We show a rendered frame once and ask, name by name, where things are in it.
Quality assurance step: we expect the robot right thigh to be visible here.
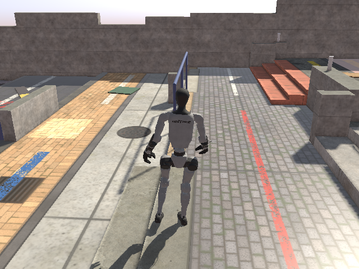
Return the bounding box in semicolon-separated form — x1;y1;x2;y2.
181;156;198;193

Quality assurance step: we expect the left robot hand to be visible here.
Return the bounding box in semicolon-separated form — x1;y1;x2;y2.
143;151;155;164

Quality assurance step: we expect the right robot upper arm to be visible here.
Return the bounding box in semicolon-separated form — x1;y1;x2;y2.
193;113;207;143

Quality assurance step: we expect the right robot forearm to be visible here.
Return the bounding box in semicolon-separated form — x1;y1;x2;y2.
201;135;208;150

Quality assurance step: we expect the robot torso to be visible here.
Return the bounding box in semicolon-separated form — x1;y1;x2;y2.
168;110;194;168

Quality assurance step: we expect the left robot upper arm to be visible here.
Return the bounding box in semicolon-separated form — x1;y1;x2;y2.
152;112;170;143

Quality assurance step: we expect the left robot forearm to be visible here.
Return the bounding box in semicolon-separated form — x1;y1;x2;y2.
145;134;157;154

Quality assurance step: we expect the right robot hand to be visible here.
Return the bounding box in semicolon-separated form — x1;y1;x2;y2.
195;145;208;154

